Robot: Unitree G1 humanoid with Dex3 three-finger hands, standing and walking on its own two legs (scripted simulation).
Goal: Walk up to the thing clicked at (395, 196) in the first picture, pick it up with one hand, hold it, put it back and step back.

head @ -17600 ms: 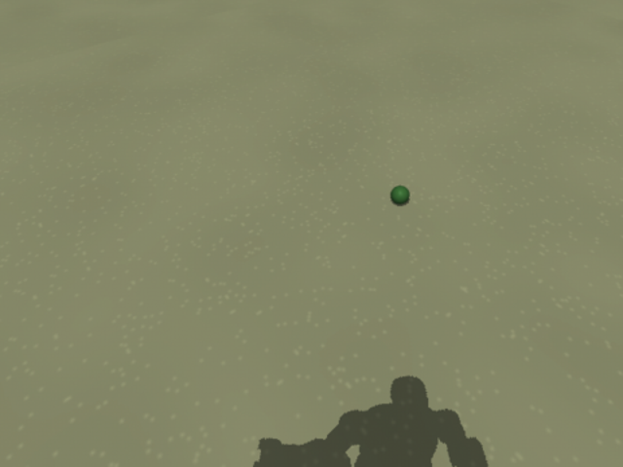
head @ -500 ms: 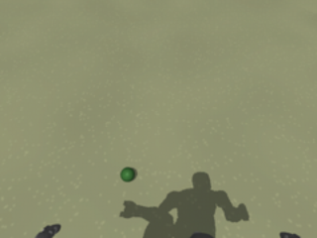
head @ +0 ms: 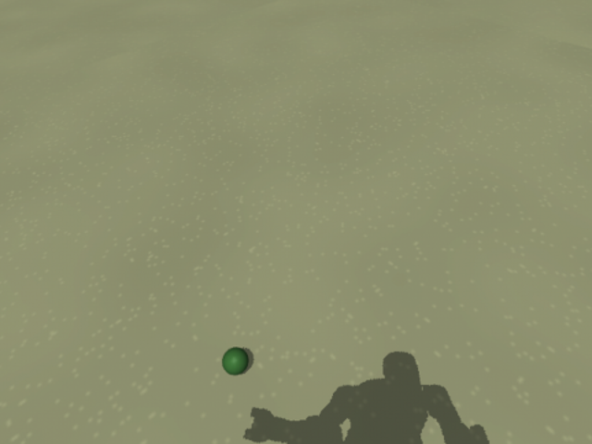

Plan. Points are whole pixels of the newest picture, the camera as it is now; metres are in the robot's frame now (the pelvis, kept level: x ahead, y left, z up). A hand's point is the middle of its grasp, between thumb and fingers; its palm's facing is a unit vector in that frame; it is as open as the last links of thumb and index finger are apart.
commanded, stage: walk up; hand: left
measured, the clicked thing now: (235, 361) +0.52 +0.26 -0.73
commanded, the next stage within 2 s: stand in 0.94 s
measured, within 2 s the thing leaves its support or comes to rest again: neither
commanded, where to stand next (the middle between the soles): +0.14 +0.03 m, yaw +1 degrees
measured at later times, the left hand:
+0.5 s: hand out of the picture +0.08 +0.30 -0.16, palm faces +0.02 -0.92 -0.40, open 7.4 cm
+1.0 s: hand out of the picture +0.04 +0.29 -0.15, palm faces +0.04 -0.93 -0.37, open 7.4 cm
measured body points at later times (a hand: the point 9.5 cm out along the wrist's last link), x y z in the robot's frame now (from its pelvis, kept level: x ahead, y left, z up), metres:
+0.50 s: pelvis +0.00 +0.02 -0.01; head +0.03 +0.02 +0.44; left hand +0.07 +0.34 -0.13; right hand +0.13 -0.28 -0.12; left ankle +0.03 +0.14 -0.73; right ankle +0.01 -0.12 -0.73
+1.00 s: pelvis -0.01 +0.02 +0.00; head +0.01 +0.02 +0.45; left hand +0.04 +0.34 -0.12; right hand +0.10 -0.27 -0.12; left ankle +0.03 +0.14 -0.73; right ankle +0.01 -0.12 -0.73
